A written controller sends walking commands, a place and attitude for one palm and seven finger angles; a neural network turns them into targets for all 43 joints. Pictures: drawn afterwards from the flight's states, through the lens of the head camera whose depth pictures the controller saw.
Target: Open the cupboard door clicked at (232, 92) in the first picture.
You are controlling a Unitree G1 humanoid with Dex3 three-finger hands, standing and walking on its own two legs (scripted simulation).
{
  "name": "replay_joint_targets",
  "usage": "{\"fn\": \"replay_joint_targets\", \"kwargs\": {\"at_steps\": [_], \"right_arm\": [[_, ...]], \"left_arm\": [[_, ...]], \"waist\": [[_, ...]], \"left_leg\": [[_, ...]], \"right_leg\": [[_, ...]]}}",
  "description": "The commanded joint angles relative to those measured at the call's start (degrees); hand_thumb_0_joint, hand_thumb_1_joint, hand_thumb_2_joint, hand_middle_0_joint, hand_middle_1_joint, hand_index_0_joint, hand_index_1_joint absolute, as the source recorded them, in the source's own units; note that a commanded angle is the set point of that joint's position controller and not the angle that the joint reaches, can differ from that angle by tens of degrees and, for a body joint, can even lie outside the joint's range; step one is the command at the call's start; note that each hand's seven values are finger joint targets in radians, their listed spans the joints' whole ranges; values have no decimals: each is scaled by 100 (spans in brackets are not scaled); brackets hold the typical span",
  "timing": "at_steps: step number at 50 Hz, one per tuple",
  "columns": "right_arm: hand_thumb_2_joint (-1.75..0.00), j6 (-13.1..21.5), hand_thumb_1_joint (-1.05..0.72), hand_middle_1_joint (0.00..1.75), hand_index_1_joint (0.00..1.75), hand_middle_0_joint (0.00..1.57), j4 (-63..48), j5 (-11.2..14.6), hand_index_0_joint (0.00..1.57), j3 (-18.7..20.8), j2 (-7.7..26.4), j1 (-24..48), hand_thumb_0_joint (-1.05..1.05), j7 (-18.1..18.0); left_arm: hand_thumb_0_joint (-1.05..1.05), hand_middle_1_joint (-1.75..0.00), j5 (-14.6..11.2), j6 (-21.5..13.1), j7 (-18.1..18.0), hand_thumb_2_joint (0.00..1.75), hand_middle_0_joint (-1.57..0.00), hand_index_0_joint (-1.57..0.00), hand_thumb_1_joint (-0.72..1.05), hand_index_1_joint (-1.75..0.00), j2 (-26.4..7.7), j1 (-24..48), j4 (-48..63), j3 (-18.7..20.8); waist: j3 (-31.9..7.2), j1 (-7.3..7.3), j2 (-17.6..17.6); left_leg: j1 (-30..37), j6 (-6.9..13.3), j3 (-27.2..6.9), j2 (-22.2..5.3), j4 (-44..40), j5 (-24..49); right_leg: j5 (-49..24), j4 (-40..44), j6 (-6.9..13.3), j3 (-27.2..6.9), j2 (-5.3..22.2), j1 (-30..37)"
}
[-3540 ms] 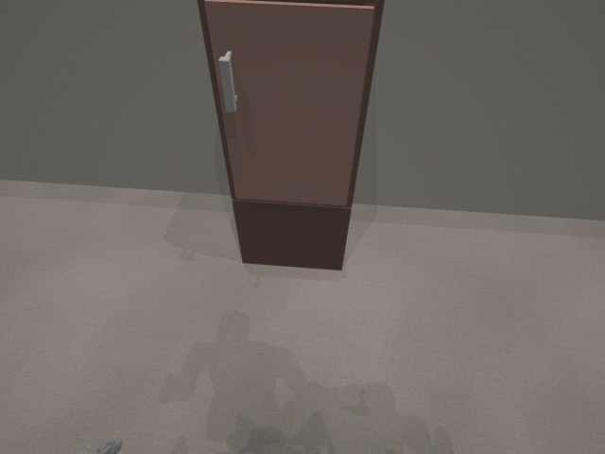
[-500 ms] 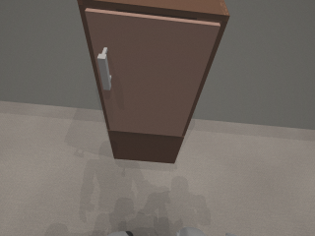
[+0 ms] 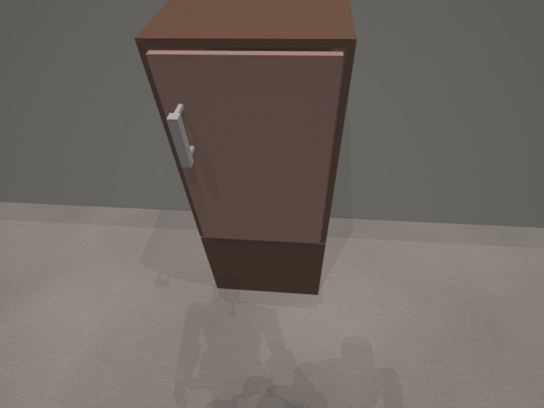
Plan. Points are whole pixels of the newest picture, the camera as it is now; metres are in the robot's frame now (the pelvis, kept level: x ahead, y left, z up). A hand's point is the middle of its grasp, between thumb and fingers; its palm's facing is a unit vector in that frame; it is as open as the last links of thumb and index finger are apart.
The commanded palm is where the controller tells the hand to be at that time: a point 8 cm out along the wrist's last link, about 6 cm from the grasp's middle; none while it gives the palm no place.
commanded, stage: come to a stop and stand still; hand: left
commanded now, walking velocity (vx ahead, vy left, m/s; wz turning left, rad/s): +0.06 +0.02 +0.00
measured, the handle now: (183, 136) +0.64 +0.25 +0.04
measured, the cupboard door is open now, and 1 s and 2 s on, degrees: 0 0 0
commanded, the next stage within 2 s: look again from close up in 0.58 s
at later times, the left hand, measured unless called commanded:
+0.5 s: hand out of the picture +0.03 +0.22 -0.18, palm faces +0.03 -0.98 -0.19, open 7.3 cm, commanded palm none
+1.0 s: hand out of the picture +0.01 +0.22 -0.18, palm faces +0.00 -0.97 -0.23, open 7.4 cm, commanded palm none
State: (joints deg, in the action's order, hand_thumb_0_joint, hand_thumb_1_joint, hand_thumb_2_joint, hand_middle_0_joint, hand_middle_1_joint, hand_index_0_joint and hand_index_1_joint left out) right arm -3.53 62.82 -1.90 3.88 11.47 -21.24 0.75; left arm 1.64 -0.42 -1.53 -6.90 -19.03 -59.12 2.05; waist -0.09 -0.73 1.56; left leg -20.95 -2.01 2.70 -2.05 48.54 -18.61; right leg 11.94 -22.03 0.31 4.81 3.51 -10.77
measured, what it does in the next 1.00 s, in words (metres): steps on the spot: left foot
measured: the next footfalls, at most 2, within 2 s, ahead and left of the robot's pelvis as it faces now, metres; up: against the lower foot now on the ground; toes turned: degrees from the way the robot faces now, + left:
left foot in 0.12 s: +0.02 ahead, +0.15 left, +0.00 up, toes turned +3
right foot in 1.86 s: +0.15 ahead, -0.06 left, +0.00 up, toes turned -5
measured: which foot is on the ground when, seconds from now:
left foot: up 0.00-0.10, down 0.12-1.00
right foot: down 0.00-1.00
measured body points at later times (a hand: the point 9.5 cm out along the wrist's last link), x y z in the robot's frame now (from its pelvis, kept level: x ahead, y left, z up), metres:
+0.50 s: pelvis +0.02 +0.05 -0.01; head +0.02 +0.05 +0.44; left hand +0.03 +0.27 -0.17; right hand +0.04 -0.18 -0.17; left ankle -0.02 +0.14 -0.75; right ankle +0.01 -0.08 -0.75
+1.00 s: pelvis +0.01 +0.05 -0.01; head +0.02 +0.02 +0.44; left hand +0.01 +0.27 -0.16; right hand +0.00 -0.16 -0.19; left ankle -0.02 +0.14 -0.75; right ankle +0.01 -0.08 -0.75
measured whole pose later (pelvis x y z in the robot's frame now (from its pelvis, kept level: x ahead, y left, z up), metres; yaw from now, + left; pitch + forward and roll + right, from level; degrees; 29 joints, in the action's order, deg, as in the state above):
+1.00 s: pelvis +0.01 +0.05 -0.01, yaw -1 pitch -2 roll +1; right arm 1.0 61.9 -1.1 -1.2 8.4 -18.4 -1.4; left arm 0.7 -0.3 -1.9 -7.5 -16.4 -64.4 -0.7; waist 2.2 0.3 3.1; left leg -7.9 1.8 4.7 1.0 27.8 -18.3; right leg 16.1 -30.9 -1.2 3.5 4.1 -12.9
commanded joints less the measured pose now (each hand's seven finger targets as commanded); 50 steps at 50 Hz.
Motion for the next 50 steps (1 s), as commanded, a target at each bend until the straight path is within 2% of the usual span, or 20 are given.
{"fn": "replay_joint_targets", "kwargs": {"at_steps": [1, 3, 4, 5, 6, 7, 8, 9, 11, 13, 16, 17, 19, 25, 33, 34, 35, 38, 42, 50], "right_arm": [[-90, 306, -90, 30, 30, 20, -631, 82, 20, -50, 104, 487, 0, -75], [-90, 353, -90, 30, 30, 20, -402, 114, 20, -90, -19, -46, 0, -129], [-90, 409, -90, 30, 30, 20, -268, 130, 20, -124, 14, -293, 0, -162], [-90, 476, -90, 30, 30, 20, -210, 114, 20, -98, 283, -460, 0, -200], [-90, 487, -90, 30, 30, 20, -248, 96, 20, -47, 640, -390, 0, -245], [-90, 440, -90, 30, 30, 20, -304, 90, 20, -35, 744, -238, 0, -275], [-90, 421, -90, 30, 30, 20, -366, 71, 20, -55, 707, -46, 0, -302], [-90, 471, -90, 30, 30, 20, -251, 64, 20, -136, 483, 92, 0, -337], [-90, 488, -90, 30, 30, 20, -230, 83, 20, -219, 311, 272, 0, -386], [-90, 498, -90, 30, 30, 20, -172, 109, 20, -220, 310, 332, 0, -405], [-90, 524, -90, 30, 30, 20, -137, 168, 20, -226, 215, 299, 0, -389], [-90, 523, -90, 30, 30, 20, -116, 176, 20, -236, 197, 280, 0, -365], [-90, 470, -90, 30, 30, 20, -47, 153, 20, -224, 204, 330, 0, -360], [-90, 504, -90, 30, 30, 20, 131, 131, 20, -298, 188, 274, 0, -358], [-90, 515, -90, 30, 30, 20, 206, 142, 20, -327, 212, 167, 0, -352], [-90, 597, -90, 30, 30, 20, -233, 202, 20, -333, 454, 558, 0, -256], [-90, 571, -90, 30, 30, 20, -315, 117, 20, -325, 241, 121, 0, -235], [-90, 610, -90, 30, 30, 20, -337, 81, 20, -383, 220, -40, 0, -219], [-90, 598, -90, 30, 30, 20, -418, 112, 20, -393, 271, -61, 0, -253], [-90, 576, -90, 30, 30, 20, -284, 108, 20, -407, 212, -79, 0, -251]], "left_arm": [[0, -30, 33, -65, -59, 90, -20, -20, 90, -30, -1142, -446, 44, 284], [0, -30, -8, -36, -50, 90, -20, -20, 90, -30, -1079, -154, 5, 264], [0, -30, -46, -7, -45, 90, -20, -20, 90, -30, -936, -70, -8, 224], [0, -30, -90, 16, -31, 90, -20, -20, 90, -30, -702, -140, -17, 158], [0, -30, -108, 35, -5, 90, -20, -20, 90, -30, -432, -236, 5, 98], [0, -30, -74, 40, -9, 90, -20, -20, 90, -30, -357, -99, 2, 68], [0, -30, -46, 42, 14, 90, -20, -20, 90, -30, -334, 47, 38, 44], [0, -30, -21, 84, 10, 90, -20, -20, 90, -30, -303, 110, -88, 26], [0, -30, -69, 78, 27, 90, -20, -20, 90, -30, -358, 4, -226, 7], [0, -30, -94, 43, 30, 90, -20, -20, 90, -30, -383, -216, -385, 4], [0, -30, -80, -52, -21, 90, -20, -20, 90, -30, -595, -376, -556, -17], [0, -30, -82, -46, -21, 90, -20, -20, 90, -30, -663, -285, -539, -29], [0, -30, -79, -46, -38, 90, -20, -20, 90, -30, -573, -109, -546, -49], [0, -30, -103, -7, -59, 90, -20, -20, 90, -30, -619, 45, -534, -68], [0, -30, -115, 22, -46, 90, -20, -20, 90, -30, -669, 125, -535, -79], [0, -30, -53, -142, -317, 90, -20, -20, 90, -30, -801, -203, -646, -156], [0, -30, -74, -201, -257, 90, -20, -20, 90, -30, -955, -108, -402, -107], [0, -30, -93, -139, -116, 90, -20, -20, 90, -30, -786, 44, -313, -169], [0, -30, -104, -94, -60, 90, -20, -20, 90, -30, -637, 74, -318, -198], [0, -30, -99, -76, -40, 90, -20, -20, 90, -30, -627, 32, -349, -175]], "waist": [[151, -285, -1177], [19, 22, -1185], [-90, 117, -863], [-251, 152, -25], [-226, 79, 919], [10, 90, 992], [434, 44, 574], [499, 59, 1070], [480, -12, 971], [292, -80, 500], [-15, -32, -187], [3, 10, -143], [294, 33, -777], [291, 19, -61], [367, -8, -52], [563, -70, -154], [60, 128, 139], [7, 58, 646], [160, 67, -76], [637, 60, -178]], "left_leg": [[-293, 56, -30, -58, -1217, -565], [912, 96, 148, 94, -2298, 214], [1521, 128, 76, 77, -2818, 704], [1973, 267, -469, -483, -2976, 1138], [1910, 614, -1329, -1287, -3209, 1338], [1433, 926, -1513, -1571, -3483, 1190], [893, 980, -1367, -1521, -3516, 1079], [996, 928, -1194, -1255, -3621, 1510], [1137, 913, -740, -1024, -3195, 3034], [1399, 785, -498, -870, -2813, 3556], [1229, 409, -289, -495, -2506, 2711], [1144, 369, -304, -436, -2669, 2085], [1146, 325, -294, -459, -2696, 1953], [1266, 330, -310, -488, -2951, 2107], [1170, 331, -360, -508, -3111, 1822], [767, 199, -236, -550, -2001, 2882], [815, 216, -313, -316, -2259, 1533], [707, 396, -506, -507, -2645, 1458], [751, 494, -519, -498, -2680, 1455], [687, 474, -453, -387, -2944, 867]], "right_leg": [[-12, 816, 930, -1610, 1541, 551], [-142, 411, 666, -1181, 1168, -64], [-122, 46, 449, -916, 823, -383], [122, -544, 211, -539, 418, -760], [767, -1006, -24, -83, 85, -1155], [1393, -1382, -91, 8, -13, -1136], [1371, -1598, -98, -78, 2, -1087], [1343, -1748, -105, -124, 79, -1106], [1070, -1545, -94, -222, 125, -865], [372, -705, -121, -186, 115, -444], [-1875, -123, 41, -620, 447, 355], [-1753, -115, 80, -614, 545, 406], [-1869, -121, 68, -543, 470, 206], [-1340, 15, 20, -455, 373, 297], [-970, 155, -7, -391, 336, 403], [-2741, -227, 53, -681, 558, 56], [-2039, -437, 207, -656, 640, 397], [-164, -547, 214, -352, 263, 210], [-199, -553, 173, -311, 207, 93], [-129, -399, 147, -477, 236, -174]]}}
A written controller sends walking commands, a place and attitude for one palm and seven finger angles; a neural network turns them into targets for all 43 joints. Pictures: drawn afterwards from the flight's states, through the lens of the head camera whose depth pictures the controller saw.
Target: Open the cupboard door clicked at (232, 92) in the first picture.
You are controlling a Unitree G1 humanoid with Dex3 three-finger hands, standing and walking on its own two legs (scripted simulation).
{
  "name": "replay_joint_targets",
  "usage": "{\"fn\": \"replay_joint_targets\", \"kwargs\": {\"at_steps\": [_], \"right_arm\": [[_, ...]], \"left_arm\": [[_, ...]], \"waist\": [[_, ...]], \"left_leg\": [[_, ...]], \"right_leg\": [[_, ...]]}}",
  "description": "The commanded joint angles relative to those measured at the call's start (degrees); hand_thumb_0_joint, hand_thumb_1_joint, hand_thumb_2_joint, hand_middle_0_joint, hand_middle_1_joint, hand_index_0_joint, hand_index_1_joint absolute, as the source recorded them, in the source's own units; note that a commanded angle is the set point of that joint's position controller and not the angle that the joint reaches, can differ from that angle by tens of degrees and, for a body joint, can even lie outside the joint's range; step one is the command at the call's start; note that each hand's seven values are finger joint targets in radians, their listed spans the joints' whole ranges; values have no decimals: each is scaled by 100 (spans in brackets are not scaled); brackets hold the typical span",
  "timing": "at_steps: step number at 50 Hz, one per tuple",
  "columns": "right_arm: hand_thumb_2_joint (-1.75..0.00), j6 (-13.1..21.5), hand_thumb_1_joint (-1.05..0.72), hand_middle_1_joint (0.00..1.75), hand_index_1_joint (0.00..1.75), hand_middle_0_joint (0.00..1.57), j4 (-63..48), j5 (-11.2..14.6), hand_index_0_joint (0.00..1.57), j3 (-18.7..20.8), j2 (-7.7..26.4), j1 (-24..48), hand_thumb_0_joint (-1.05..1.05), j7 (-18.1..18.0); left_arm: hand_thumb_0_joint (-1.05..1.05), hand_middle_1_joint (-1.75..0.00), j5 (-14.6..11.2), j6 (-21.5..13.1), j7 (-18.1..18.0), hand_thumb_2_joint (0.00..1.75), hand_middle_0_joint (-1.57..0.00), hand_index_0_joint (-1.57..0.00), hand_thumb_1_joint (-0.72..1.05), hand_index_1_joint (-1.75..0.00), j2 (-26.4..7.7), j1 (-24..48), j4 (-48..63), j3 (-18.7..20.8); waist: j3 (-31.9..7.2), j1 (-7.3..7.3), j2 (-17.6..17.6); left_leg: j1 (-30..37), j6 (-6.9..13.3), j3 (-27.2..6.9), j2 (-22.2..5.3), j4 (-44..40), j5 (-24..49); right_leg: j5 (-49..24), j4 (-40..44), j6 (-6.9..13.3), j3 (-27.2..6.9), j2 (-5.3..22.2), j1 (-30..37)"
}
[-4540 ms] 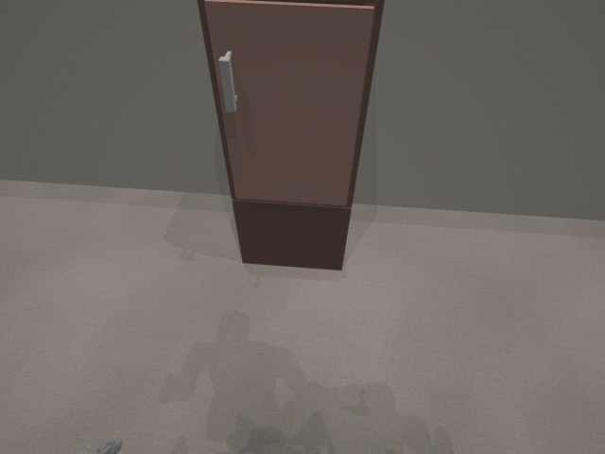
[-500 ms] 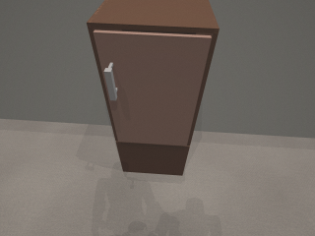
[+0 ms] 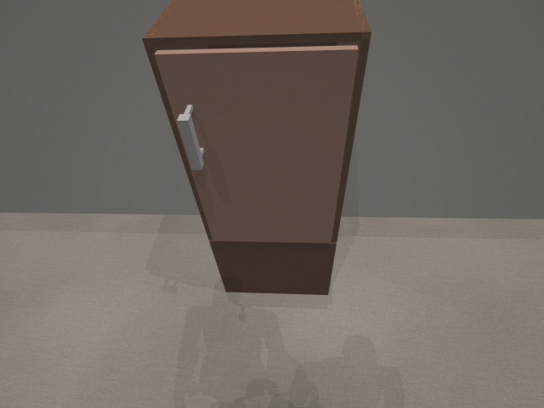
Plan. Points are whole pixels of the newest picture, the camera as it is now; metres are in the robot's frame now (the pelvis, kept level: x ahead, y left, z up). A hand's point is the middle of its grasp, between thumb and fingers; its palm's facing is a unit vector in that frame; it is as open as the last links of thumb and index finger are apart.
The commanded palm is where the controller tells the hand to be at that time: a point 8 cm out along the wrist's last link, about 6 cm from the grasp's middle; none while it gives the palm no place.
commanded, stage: look again from close up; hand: left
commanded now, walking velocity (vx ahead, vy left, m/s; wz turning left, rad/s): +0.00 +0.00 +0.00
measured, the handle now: (193, 137) +0.63 +0.21 +0.05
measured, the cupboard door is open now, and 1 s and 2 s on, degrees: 0 0 0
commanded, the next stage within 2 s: shuffle to correct the standing spot in 0.20 s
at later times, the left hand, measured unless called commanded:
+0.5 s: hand out of the picture -0.01 +0.13 -0.18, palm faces +0.06 -0.98 -0.18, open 7.4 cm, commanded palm none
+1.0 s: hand out of the picture +0.15 +0.16 -0.17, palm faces +0.05 -0.97 -0.26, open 7.3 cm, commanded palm none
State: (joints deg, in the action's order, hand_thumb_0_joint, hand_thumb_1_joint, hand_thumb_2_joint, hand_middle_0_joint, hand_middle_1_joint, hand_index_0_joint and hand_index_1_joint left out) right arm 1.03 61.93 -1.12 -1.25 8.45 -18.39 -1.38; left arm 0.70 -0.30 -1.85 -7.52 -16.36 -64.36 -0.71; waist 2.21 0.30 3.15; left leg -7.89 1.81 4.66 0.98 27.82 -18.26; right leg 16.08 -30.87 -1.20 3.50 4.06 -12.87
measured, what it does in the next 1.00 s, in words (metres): steps on the spot: right foot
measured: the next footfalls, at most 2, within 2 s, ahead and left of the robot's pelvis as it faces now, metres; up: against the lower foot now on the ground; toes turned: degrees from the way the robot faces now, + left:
right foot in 0.86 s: +0.14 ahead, -0.10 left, +0.00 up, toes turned -4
left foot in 1.18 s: +0.11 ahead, +0.12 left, +0.00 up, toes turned +4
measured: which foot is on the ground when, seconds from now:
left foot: down 0.00-0.88, up 0.90-1.00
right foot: down 0.00-0.62, up 0.64-0.84, down 0.86-1.00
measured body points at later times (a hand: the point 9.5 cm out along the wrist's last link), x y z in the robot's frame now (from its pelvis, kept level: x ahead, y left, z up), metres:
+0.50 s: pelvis +0.01 -0.03 +0.00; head +0.02 -0.04 +0.45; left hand -0.01 +0.19 -0.16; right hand -0.01 -0.25 -0.17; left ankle -0.03 +0.09 -0.73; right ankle +0.01 -0.13 -0.74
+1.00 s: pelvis +0.08 -0.02 -0.01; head +0.11 -0.05 +0.44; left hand +0.14 +0.21 -0.15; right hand +0.05 -0.23 -0.18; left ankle +0.01 +0.10 -0.69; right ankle +0.10 -0.10 -0.74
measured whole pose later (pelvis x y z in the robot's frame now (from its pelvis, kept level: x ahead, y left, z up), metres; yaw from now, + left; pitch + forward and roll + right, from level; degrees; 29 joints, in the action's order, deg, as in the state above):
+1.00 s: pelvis +0.08 -0.02 -0.01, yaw +3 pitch -1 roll +2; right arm -0.8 63.2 -0.2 1.1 7.4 -18.1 -2.0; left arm 1.4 -2.2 -2.4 -8.4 -9.5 -57.4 1.4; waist 5.1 1.1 1.5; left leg -17.4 -0.2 2.4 0.0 52.3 -32.0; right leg 18.1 -36.0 3.6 8.3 3.0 -17.5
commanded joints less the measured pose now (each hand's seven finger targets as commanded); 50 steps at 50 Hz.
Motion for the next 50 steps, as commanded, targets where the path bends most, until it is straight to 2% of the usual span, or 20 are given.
{"fn": "replay_joint_targets", "kwargs": {"at_steps": [1, 15, 18, 21, 24, 26, 28, 29, 30, 31, 33, 34, 38, 41, 42, 43, 44, 45, 46, 50], "right_arm": [[-90, 122, -90, 30, 30, 20, -159, 33, 20, 106, 504, -362, 0, -43], [-90, 91, -90, 30, 30, 20, 58, 35, 20, 116, 388, -273, 0, -54], [-90, 38, -90, 30, 30, 20, 70, 7, 20, 126, 374, -333, 0, -25], [-90, -13, -90, 30, 30, 20, -4, -20, 20, 144, 289, -302, 0, 30], [-90, -9, -90, 30, 30, 20, -93, -28, 20, 174, 281, -266, 0, 55], [-90, 44, -90, 30, 30, 20, -91, -20, 20, 171, 243, -387, 0, 67], [-90, 98, -90, 30, 30, 20, 42, -15, 20, 179, 246, -805, 0, 60], [-90, 122, -90, 30, 30, 20, 104, -33, 20, 192, 397, -1033, 0, 45], [-90, 149, -90, 30, 30, 20, 166, -59, 20, 243, 654, -1272, 0, 19], [-90, 152, -90, 30, 30, 20, 208, -69, 20, 281, 779, -1467, 0, -36], [-90, 202, -90, 30, 30, 20, 152, -63, 20, 228, 618, -1513, 0, -84], [-90, 232, -90, 30, 30, 20, 92, -84, 20, 230, 622, -1410, 0, -84], [-90, 238, -90, 30, 30, 20, -83, -94, 20, 237, 714, -837, 0, -85], [-90, 225, -90, 30, 30, 20, -56, 18, 20, 233, 713, -711, 0, -130], [-90, 250, -90, 30, 30, 20, -56, 70, 20, 231, 626, -750, 0, -128], [-90, 247, -90, 30, 30, 20, -128, 118, 20, 216, 432, -791, 0, -117], [-90, 182, -90, 30, 30, 20, -176, 144, 20, 251, 303, -776, 0, -128], [-90, 95, -90, 30, 30, 20, -231, 140, 20, 270, 229, -642, 0, -158], [-90, -9, -90, 30, 30, 20, -226, 129, 20, 276, 142, -430, 0, -141], [-90, -174, -90, 30, 30, 20, -166, 100, 20, 311, -12, -361, 0, -18]], "left_arm": [[0, -30, -9, -91, -8, 90, -20, -20, 90, -30, -562, -256, 163, 105], [0, -30, 2, -147, 7, 90, -20, -20, 90, -30, -648, -293, 118, 145], [0, -30, 37, -134, 24, 90, -20, -20, 90, -30, -715, -402, 135, 194], [0, -30, 51, -110, 42, 90, -20, -20, 90, -30, -915, -572, 182, 304], [0, -30, 73, -122, 24, 90, -20, -20, 90, -30, -965, -650, 280, 399], [0, -30, 83, -144, 31, 90, -20, -20, 90, -30, -949, -579, 351, 429], [0, -30, 76, -120, 44, 90, -20, -20, 90, -30, -816, -373, 445, 429], [0, -30, 69, -93, 65, 90, -20, -20, 90, -30, -667, -255, 503, 393], [0, -30, 74, -82, 91, 90, -20, -20, 90, -30, -481, -68, 621, 364], [0, -30, 99, -97, 88, 90, -20, -20, 90, -30, -354, 183, 738, 320], [0, -30, 104, -149, 96, 90, -20, -20, 90, -30, -416, 448, 852, 319], [0, -30, 79, -179, 117, 90, -20, -20, 90, -30, -341, 535, 852, 323], [0, -30, 54, -150, 188, 90, -20, -20, 90, -30, -94, 383, 817, 288], [0, -30, 45, -186, 126, 90, -20, -20, 90, -30, -203, -249, 588, 301], [0, -30, 40, -248, 65, 90, -20, -20, 90, -30, -534, -634, 481, 358], [0, -30, 36, -296, -14, 90, -20, -20, 90, -30, -926, -939, 392, 437], [0, -30, 4, -274, -38, 90, -20, -20, 90, -30, -1190, -1158, 327, 459], [0, -30, 22, -234, -59, 90, -20, -20, 90, -30, -1215, -1010, 381, 415], [0, -30, 45, -209, -87, 90, -20, -20, 90, -30, -1061, -678, 452, 403], [0, -30, 82, -90, -97, 90, -20, -20, 90, -30, -960, 115, 791, 391]], "waist": [[363, -47, -395], [146, -43, -427], [190, -88, -592], [457, -165, -1006], [609, -172, -1062], [500, -110, -909], [388, 74, -471], [385, 144, 133], [346, 230, 1097], [552, 325, 1643], [596, 318, 955], [465, 285, 526], [262, -27, 258], [-50, -350, -55], [-397, -466, -454], [-787, -509, -1217], [-920, -466, -1469], [-669, -409, -1257], [-392, -351, -1600], [-201, -51, -1228]], "left_leg": [[-574, 92, -637, -685, -865, 817], [-348, -12, -410, -628, -653, 886], [-542, -13, -260, -472, -380, -21], [-1065, -59, 0, -245, 333, -476], [-1256, -38, -5, -306, 869, -503], [-1014, -30, -15, -324, 579, -403], [-225, 3, -60, -351, -147, -30], [-27, 134, -458, -632, -436, 259], [184, 429, -1194, -1257, -882, 544], [471, 830, -1895, -1740, -1285, 1183], [828, 1332, -2028, -1989, -1033, 2758], [843, 1351, -1854, -1948, -857, 3365], [67, 990, -890, -1458, -833, 3180], [-194, 499, -464, -1103, -85, 3659], [-570, 268, -388, -932, 422, 3304], [-1337, -5, -162, -493, 1113, 1693], [-1510, -189, -91, -117, 2132, -1345], [-1563, -190, -478, -185, 2559, -1961], [-1690, -210, -526, -282, 2899, -1901], [-1257, -317, -257, -283, 2411, -1027]], "right_leg": [[-567, 512, 299, -370, 186, 56], [-988, 746, 364, -525, 319, 94], [253, 906, 499, -775, 378, 103], [1604, 1571, 766, -1438, 787, 16], [1697, 1858, 1034, -1824, 1131, -156], [1133, 1590, 1053, -1570, 1116, -218], [843, 867, 857, -876, 683, -635], [922, 258, 667, -411, 244, -899], [995, -729, 458, 251, -210, -1261], [1599, -1621, 370, 461, -435, -1959], [1866, -2680, 455, 88, -146, -2613], [1788, -2712, 468, 29, -65, -2521], [1043, -1542, 394, 377, -171, -1167], [-741, 79, 317, 346, -245, 196], [-1949, 189, 432, -248, 189, 1071], [-4180, 95, 891, -1482, 1231, 1891], [-6155, 344, 1602, -1903, 2169, 1898], [-6406, 341, 1840, -1776, 2226, 1419], [-5989, 438, 1805, -1644, 2008, 959], [-4094, 721, 1320, -631, 1331, -32]]}}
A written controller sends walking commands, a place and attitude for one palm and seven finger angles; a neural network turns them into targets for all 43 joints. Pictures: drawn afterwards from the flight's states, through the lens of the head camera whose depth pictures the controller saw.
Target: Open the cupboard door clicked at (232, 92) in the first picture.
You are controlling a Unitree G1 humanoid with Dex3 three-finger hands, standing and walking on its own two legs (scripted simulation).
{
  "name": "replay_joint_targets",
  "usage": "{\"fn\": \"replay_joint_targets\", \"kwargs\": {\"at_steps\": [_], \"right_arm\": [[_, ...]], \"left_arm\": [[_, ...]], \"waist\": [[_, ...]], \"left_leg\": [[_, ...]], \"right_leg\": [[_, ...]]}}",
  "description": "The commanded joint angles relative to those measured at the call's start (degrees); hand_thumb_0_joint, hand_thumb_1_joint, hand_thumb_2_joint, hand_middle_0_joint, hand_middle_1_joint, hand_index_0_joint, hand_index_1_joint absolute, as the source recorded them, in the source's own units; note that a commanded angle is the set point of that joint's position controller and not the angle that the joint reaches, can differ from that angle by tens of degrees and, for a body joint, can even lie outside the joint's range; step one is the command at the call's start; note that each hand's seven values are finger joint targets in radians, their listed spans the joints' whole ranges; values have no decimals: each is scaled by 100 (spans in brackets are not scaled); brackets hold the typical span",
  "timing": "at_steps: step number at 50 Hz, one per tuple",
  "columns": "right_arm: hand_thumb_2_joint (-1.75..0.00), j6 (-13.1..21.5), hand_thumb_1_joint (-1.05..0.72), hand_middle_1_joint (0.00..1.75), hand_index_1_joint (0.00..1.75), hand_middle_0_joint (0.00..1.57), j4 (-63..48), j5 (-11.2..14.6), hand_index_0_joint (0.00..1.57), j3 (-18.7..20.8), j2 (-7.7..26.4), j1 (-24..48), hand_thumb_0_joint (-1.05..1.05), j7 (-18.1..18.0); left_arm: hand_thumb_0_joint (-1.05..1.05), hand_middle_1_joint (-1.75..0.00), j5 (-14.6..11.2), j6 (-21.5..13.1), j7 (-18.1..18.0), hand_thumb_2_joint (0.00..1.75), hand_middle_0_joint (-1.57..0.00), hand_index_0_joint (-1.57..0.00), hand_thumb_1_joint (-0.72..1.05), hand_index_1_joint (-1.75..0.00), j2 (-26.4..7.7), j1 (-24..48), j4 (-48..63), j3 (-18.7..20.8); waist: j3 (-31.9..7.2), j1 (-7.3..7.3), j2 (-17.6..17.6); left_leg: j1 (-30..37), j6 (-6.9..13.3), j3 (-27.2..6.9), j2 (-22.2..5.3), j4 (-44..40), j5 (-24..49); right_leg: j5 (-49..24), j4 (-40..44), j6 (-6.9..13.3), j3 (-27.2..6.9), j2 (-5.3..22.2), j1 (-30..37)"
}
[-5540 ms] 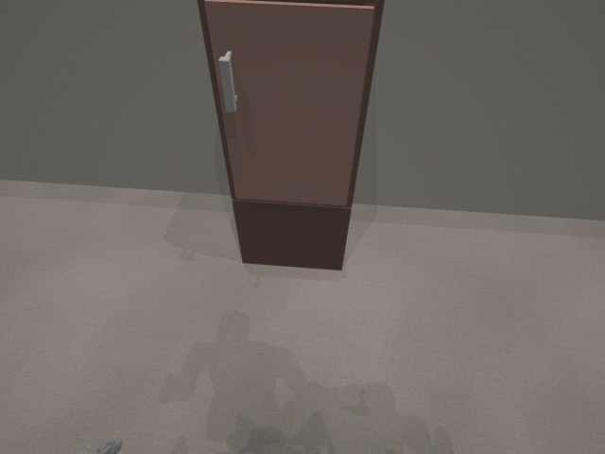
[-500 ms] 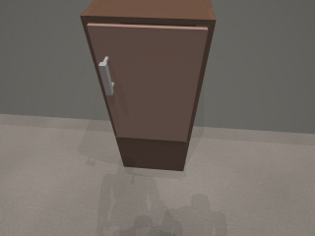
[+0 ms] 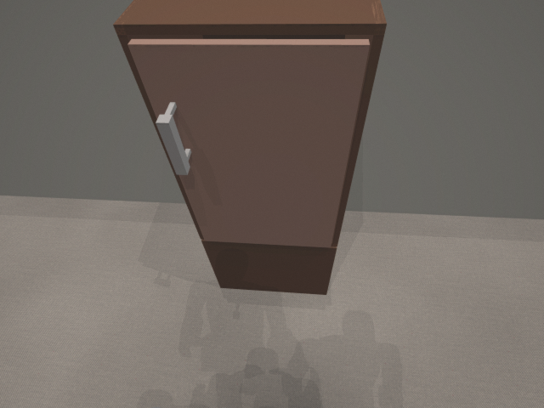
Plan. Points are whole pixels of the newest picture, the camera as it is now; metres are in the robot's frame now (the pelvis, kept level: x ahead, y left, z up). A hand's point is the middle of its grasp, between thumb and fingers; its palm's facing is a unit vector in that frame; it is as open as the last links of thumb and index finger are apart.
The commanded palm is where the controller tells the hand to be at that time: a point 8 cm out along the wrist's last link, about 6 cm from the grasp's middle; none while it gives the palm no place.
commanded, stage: come to a stop and stand still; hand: left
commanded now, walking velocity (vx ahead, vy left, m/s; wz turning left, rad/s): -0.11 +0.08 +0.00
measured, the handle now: (177, 139) +0.56 +0.21 +0.06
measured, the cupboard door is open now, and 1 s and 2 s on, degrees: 0 0 0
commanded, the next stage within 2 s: look again from close up in 0.80 s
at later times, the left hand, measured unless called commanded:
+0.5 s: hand out of the picture +0.03 +0.26 -0.16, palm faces -0.01 -0.96 -0.27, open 7.4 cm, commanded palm none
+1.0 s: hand out of the picture -0.01 +0.22 -0.16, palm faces -0.05 -0.97 -0.23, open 7.4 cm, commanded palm none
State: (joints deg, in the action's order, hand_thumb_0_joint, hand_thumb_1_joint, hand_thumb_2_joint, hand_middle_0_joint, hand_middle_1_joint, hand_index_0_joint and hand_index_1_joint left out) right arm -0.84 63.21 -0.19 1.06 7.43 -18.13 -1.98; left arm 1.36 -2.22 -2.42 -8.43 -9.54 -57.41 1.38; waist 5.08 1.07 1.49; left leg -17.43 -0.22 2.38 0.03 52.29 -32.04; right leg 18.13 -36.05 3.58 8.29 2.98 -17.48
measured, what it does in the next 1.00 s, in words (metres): steps on the spot: left foot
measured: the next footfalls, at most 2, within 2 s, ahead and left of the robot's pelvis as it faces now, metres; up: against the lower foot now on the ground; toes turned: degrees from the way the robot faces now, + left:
left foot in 0.18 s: +0.04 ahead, +0.15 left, +0.00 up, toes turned +2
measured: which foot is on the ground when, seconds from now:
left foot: up 0.00-0.16, down 0.18-1.00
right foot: down 0.00-1.00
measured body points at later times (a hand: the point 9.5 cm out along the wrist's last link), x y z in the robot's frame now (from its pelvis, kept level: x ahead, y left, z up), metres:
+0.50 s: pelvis -0.02 +0.05 +0.00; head -0.03 +0.05 +0.45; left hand +0.03 +0.31 -0.14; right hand +0.06 -0.18 -0.14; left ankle +0.00 +0.14 -0.73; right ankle +0.02 -0.08 -0.73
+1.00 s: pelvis -0.04 +0.04 +0.01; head -0.04 +0.04 +0.46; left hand +0.00 +0.28 -0.14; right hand -0.05 -0.21 -0.15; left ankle +0.00 +0.14 -0.73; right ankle +0.02 -0.08 -0.73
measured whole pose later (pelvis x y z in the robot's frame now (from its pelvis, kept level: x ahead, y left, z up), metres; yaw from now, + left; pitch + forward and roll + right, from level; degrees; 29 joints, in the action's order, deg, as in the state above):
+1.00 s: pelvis -0.04 +0.04 +0.01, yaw -3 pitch -2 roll +1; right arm -0.6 60.9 -1.2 1.6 12.0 -17.5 -0.2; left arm 1.3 0.4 -1.3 -10.4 -17.0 -58.9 0.0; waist 1.0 1.1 0.1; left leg -13.3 1.6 5.9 -0.3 26.4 -11.1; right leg 9.6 -27.5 0.1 5.0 3.4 -15.9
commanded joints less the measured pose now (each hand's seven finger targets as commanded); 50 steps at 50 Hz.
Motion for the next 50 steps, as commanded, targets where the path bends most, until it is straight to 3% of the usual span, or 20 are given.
{"fn": "replay_joint_targets", "kwargs": {"at_steps": [1, 4, 6, 7, 8, 9, 10, 12, 14, 16, 23, 30, 35, 42, 50], "right_arm": [[-90, -5, -90, 30, 30, 20, -316, -6, 20, 89, 73, -359, 0, 62], [-90, -15, -90, 30, 30, 20, -401, -47, 20, 118, 79, -290, 0, 83], [-90, 22, -90, 30, 30, 20, -355, -57, 20, 118, 135, -444, 0, 78], [-90, 61, -90, 30, 30, 20, -330, -56, 20, 134, 263, -565, 0, 75], [-90, 7, -90, 30, 30, 20, -982, -169, 20, 177, 1049, -52, 0, 129], [-90, 191, -90, 30, 30, 20, -1274, -188, 20, 262, 1118, 154, 0, 118], [-90, 169, -90, 30, 30, 20, -1380, -208, 20, 281, 1047, 410, 0, 60], [-90, 134, -90, 30, 30, 20, -1519, -154, 20, 257, 957, 546, 0, 27], [-90, 107, -90, 30, 30, 20, -1633, -148, 20, 246, 976, 466, 0, 32], [-90, 124, -90, 30, 30, 20, -1662, -138, 20, 266, 1047, 296, 0, 32], [-90, 222, -90, 30, 30, 20, -1649, -126, 20, 281, 1325, 394, 0, 70], [-90, 202, -90, 30, 30, 20, -1427, -120, 20, 287, 1302, 380, 0, 115], [-90, 202, -90, 30, 30, 20, -1176, -113, 20, 250, 1230, 293, 0, 133], [-90, 176, -90, 30, 30, 20, -813, -98, 20, 197, 1139, 156, 0, 144], [-90, 160, -90, 30, 30, 20, -452, -85, 20, 142, 959, -98, 0, 138]], "left_arm": [[0, -30, 17, 124, -27, 90, -20, -20, 90, -30, -925, -546, 138, 213], [0, -30, 33, 178, -10, 90, -20, -20, 90, -30, -1034, -500, 221, 293], [0, -30, -6, 233, 18, 90, -20, -20, 90, -30, -1025, -336, 259, 290], [0, -30, -26, 273, 32, 90, -20, -20, 90, -30, -929, -286, 304, 271], [0, -30, 0, 195, -38, 90, -20, -20, 90, -30, -1410, -221, 713, 63], [0, -30, -47, 197, -58, 90, -20, -20, 90, -30, -1034, -510, 791, 163], [0, -30, -38, 189, -52, 90, -20, -20, 90, -30, -897, -694, 767, 182], [0, -30, -11, 266, -24, 90, -20, -20, 90, -30, -930, -676, 734, 115], [0, -30, 40, 298, 30, 90, -20, -20, 90, -30, -876, -730, 760, 90], [0, -30, 50, 287, 52, 90, -20, -20, 90, -30, -887, -751, 805, 91], [0, -30, 21, 240, 88, 90, -20, -20, 90, -30, -1017, -832, 843, 97], [0, -30, 20, 207, 99, 90, -20, -20, 90, -30, -1059, -846, 691, 114], [0, -30, 8, 176, 90, 90, -20, -20, 90, -30, -1073, -816, 560, 100], [0, -30, -1, 162, 81, 90, -20, -20, 90, -30, -1051, -856, 290, 58], [0, -30, -22, 130, 58, 90, -20, -20, 90, -30, -948, -861, 47, 25]], "waist": [[-536, -130, -1051], [-554, -113, -784], [-535, 30, -856], [-544, 81, -554], [-256, 187, 172], [-1383, -33, 981], [-1606, -139, 1082], [-1085, -115, 1053], [-312, -98, 363], [-8, -66, -145], [-307, -149, 164], [-249, -125, -171], [-330, -102, -164], [-121, -90, -185], [-136, -37, -273]], "left_leg": [[-207, -142, 80, -145, -246, 548], [163, -193, 266, -85, -1043, 1085], [823, -165, 326, -79, -2047, 1761], [1151, -111, 211, -188, -2547, 2064], [496, 46, -278, -312, -2683, 2317], [474, 140, -519, -727, -2543, 2995], [482, 241, -486, -826, -2375, 3131], [143, 295, -562, -678, -2364, 2623], [-382, 323, -552, -688, -2521, 1858], [-489, 334, -560, -659, -2640, 1738], [-203, 419, -704, -812, -3161, 1712], [-281, 378, -699, -735, -3485, 755], [-159, 332, -623, -678, -3483, 824], [-167, 256, -519, -608, -3514, 732], [79, 183, -353, -534, -3358, 1110]], "right_leg": [[-3847, 1273, 788, -1095, 1374, 344], [-2603, 1282, 666, -1192, 1261, 68], [-1596, 1098, 407, -1104, 1048, -315], [-992, 858, 214, -1006, 847, -505], [-796, 755, -55, -957, 498, 115], [-706, 228, -98, -782, 495, 482], [-768, 319, -65, -758, 360, 578], [-554, 381, -83, -699, 295, 339], [-223, 544, -118, -694, 222, 50], [-269, 607, -111, -775, 219, -131], [-545, 576, -229, -663, 145, 178], [-302, 904, -237, -783, 251, 242], [-185, 1130, -229, -880, 331, 270], [251, 1484, -241, -1007, 424, 144], [456, 1778, -226, -1124, 496, 46]]}}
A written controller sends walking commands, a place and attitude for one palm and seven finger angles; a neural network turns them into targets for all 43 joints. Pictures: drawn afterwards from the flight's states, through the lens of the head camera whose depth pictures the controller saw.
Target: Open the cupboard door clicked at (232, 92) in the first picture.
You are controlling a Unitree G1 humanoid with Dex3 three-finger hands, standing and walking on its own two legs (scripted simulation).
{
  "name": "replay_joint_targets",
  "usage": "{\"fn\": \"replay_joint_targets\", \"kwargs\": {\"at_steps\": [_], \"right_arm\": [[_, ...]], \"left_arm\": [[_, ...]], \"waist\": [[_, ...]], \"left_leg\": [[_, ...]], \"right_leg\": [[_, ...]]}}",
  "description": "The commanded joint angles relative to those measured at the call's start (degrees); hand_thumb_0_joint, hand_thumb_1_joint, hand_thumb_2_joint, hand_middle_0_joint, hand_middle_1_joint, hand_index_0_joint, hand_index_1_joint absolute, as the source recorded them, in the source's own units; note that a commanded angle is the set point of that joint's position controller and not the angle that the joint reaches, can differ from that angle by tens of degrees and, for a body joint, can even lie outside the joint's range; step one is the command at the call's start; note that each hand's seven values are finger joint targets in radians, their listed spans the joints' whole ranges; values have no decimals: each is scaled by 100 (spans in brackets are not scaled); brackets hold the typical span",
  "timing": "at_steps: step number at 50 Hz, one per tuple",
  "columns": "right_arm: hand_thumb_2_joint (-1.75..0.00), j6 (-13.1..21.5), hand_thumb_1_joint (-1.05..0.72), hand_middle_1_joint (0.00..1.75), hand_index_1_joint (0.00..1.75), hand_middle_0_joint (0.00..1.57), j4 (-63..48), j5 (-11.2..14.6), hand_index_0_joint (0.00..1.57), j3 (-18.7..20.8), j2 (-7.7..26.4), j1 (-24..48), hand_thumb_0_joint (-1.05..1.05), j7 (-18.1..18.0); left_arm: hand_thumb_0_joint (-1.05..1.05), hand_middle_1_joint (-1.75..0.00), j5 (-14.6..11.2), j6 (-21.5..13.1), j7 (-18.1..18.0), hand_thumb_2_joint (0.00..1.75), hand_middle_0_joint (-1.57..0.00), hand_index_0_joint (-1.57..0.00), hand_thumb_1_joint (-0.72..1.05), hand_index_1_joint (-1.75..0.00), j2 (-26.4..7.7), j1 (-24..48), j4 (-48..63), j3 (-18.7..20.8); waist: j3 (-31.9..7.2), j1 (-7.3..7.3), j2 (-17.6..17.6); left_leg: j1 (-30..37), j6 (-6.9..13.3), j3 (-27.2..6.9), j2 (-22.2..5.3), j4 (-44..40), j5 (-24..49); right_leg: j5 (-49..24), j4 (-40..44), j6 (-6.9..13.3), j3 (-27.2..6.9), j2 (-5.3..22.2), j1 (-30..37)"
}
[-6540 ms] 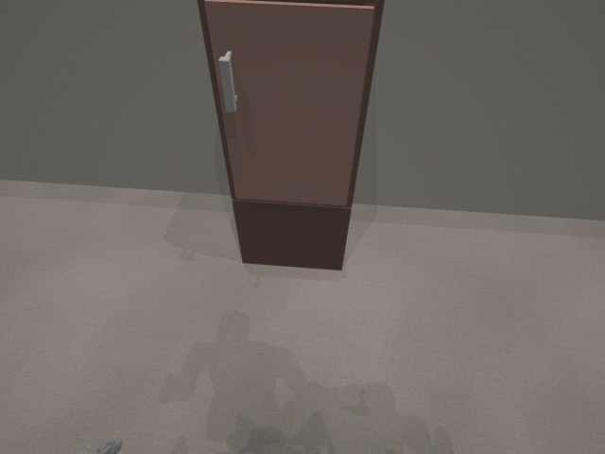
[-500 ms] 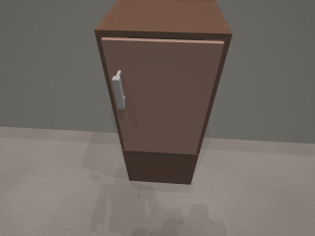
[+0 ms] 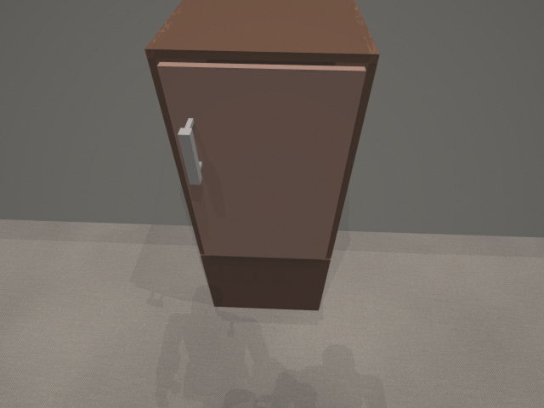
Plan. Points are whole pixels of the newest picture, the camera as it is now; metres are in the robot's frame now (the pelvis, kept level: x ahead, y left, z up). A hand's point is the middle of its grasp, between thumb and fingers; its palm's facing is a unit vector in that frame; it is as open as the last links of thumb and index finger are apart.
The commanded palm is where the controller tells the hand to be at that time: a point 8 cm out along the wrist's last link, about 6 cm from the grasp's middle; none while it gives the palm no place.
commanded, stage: look again from close up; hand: left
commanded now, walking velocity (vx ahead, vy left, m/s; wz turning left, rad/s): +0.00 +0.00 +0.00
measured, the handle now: (192, 151) +0.59 +0.19 +0.05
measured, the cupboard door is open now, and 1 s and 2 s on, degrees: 0 0 0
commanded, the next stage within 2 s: come to a stop and stand still in 0.40 s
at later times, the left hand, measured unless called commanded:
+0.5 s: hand out of the picture +0.00 +0.16 -0.17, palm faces +0.03 -0.98 -0.17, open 7.4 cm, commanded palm none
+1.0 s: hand out of the picture +0.02 +0.18 -0.17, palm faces +0.04 -0.98 -0.19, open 7.4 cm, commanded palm none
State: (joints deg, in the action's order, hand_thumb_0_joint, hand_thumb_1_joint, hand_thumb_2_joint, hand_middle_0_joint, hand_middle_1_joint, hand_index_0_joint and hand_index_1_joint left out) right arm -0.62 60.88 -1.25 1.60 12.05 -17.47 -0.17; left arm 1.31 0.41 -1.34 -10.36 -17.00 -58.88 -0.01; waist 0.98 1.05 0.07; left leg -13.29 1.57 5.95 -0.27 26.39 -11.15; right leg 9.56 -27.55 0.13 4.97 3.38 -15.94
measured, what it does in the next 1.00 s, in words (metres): stands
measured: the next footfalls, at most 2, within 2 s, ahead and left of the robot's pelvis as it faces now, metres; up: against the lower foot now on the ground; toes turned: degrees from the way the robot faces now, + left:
none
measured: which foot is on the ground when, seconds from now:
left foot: down 0.00-1.00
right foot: down 0.00-1.00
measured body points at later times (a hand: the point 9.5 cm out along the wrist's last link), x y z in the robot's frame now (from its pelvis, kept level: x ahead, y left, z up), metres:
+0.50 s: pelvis +0.01 +0.00 +0.00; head +0.01 +0.00 +0.45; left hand +0.00 +0.21 -0.16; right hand -0.01 -0.21 -0.16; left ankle +0.04 +0.10 -0.74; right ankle +0.06 -0.12 -0.74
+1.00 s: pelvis +0.01 +0.01 +0.00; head +0.00 +0.01 +0.45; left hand +0.02 +0.24 -0.16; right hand +0.03 -0.21 -0.16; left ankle +0.04 +0.10 -0.74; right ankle +0.06 -0.12 -0.74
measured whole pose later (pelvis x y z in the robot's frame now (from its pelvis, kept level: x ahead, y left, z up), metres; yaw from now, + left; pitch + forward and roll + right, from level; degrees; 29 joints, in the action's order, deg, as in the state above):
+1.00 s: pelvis +0.01 +0.01 +0.00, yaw +1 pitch -3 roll +0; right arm 0.7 59.6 -1.3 0.0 9.1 -17.9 -0.8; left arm 1.2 -0.5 -2.1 -8.4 -18.6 -59.8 0.1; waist 0.1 0.4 0.0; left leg -12.8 2.5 5.7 0.5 28.2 -13.1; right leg 11.0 -28.4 -0.9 5.2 4.2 -14.7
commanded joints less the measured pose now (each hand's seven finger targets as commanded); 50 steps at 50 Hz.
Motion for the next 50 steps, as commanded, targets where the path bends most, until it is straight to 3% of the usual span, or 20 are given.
{"fn": "replay_joint_targets", "kwargs": {"at_steps": [1, 5, 8, 16, 18, 26, 27, 28, 29, 30, 32, 33, 38, 45, 50], "right_arm": [[-90, 141, -90, 30, 30, 20, -182, 26, 20, 76, 478, -214, 0, -48], [-90, 139, -90, 30, 30, 20, -55, 36, 20, 49, 352, -251, 0, -56], [-90, 129, -90, 30, 30, 20, 27, 45, 20, 31, 248, -342, 0, -64], [-90, 111, -90, 30, 30, 20, 159, 57, 20, 18, 83, -463, 0, -84], [-90, 119, -90, 30, 30, 20, 171, 61, 20, 17, 70, -465, 0, -93], [-90, 126, -90, 30, 30, 20, 205, 59, 20, 20, -9, -496, 0, -116], [-90, 154, -90, 30, 30, 20, -214, 58, 20, 2, 226, 214, 0, -63], [-90, 172, -90, 30, 30, 20, -389, 54, 20, -79, 56, 123, 0, -28], [-90, 204, -90, 30, 30, 20, -290, 11, 20, -80, -156, -378, 0, -45], [-90, 215, -90, 30, 30, 20, -256, 9, 20, -65, -59, -527, 0, -56], [-90, 192, -90, 30, 30, 20, -311, 13, 20, -47, 46, -463, 0, -75], [-90, 178, -90, 30, 30, 20, -369, 0, 20, -42, 66, -417, 0, -79], [-90, 180, -90, 30, 30, 20, -480, 1, 20, -35, 151, -320, 0, -90], [-90, 252, -90, 30, 30, 20, -424, 14, 20, -58, 226, -337, 0, -94], [-90, 255, -90, 30, 30, 20, -363, 22, 20, -67, 236, -309, 0, -89]], "left_arm": [[0, -30, -25, -138, -51, 90, -20, -20, 90, -30, -747, -111, 169, 159], [0, -30, -23, -134, -65, 90, -20, -20, 90, -30, -603, -206, 47, 134], [0, -30, -32, -143, -82, 90, -20, -20, 90, -30, -527, -237, -18, 112], [0, -30, -37, -148, -107, 90, -20, -20, 90, -30, -366, -379, -115, 111], [0, -30, -35, -144, -113, 90, -20, -20, 90, -30, -328, -410, -120, 112], [0, -30, -29, -148, -123, 90, -20, -20, 90, -30, -179, -565, -184, 117], [0, -30, 16, -137, -300, 90, -20, -20, 90, -30, -393, -758, -372, 52], [0, -30, 14, -257, -229, 90, -20, -20, 90, -30, -490, -568, -307, 33], [0, -30, 7, -288, -192, 90, -20, -20, 90, -30, -453, -469, -149, 75], [0, -30, -7, -268, -172, 90, -20, -20, 90, -30, -449, -383, -96, 93], [0, -30, -31, -207, -137, 90, -20, -20, 90, -30, -361, -299, -25, 92], [0, -30, -10, -165, -123, 90, -20, -20, 90, -30, -364, -260, 8, 95], [0, -30, 10, -141, -86, 90, -20, -20, 90, -30, -233, -468, 27, 86], [0, -30, -16, -175, -78, 90, -20, -20, 90, -30, -235, -498, 74, 86], [0, -30, -22, -180, -74, 90, -20, -20, 90, -30, -275, -465, 80, 92]], "waist": [[250, -31, -115], [292, -57, 2], [291, -46, -165], [379, -51, -188], [343, -56, -33], [349, -72, 23], [687, -322, 12], [431, -77, -48], [-124, 43, -49], [-347, 76, -26], [-164, 53, 78], [116, 29, 201], [576, -88, 60], [377, -98, 3], [321, -92, -2]], "left_leg": [[-339, 2, -705, -516, -783, -968], [-374, -24, -692, -533, -829, -912], [-265, -50, -631, -529, -758, -691], [-240, -65, -576, -516, -741, -589], [-185, -59, -614, -542, -778, -563], [-234, -46, -656, -572, -868, -680], [-545, -236, -264, -644, 194, -664], [-284, -249, -363, -472, 122, -525], [-31, -155, -482, -380, 43, -562], [29, -115, -527, -439, 18, -274], [-194, -51, -679, -517, -203, -560], [-485, -4, -779, -573, -375, -844], [-1031, 60, -977, -590, -781, -1371], [-713, 60, -934, -608, -855, -831], [-543, 34, -839, -576, -832, -700]], "right_leg": [[1298, 931, 122, -796, 453, -70], [1093, 923, 95, -720, 432, 11], [1023, 966, 97, -716, 434, 14], [961, 1006, 81, -681, 416, 16], [831, 972, 80, -636, 394, 42], [682, 920, 73, -618, 347, 107], [203, 675, 120, -608, 487, -49], [209, 831, 243, -774, 741, -177], [713, 692, 312, -848, 744, 39], [817, 549, 311, -708, 610, 54], [1117, 455, 241, -596, 428, -50], [1135, 366, 209, -466, 352, -73], [884, 308, 164, -439, 249, 60], [239, 339, 141, -451, 301, 290], [267, 478, 131, -505, 358, 305]]}}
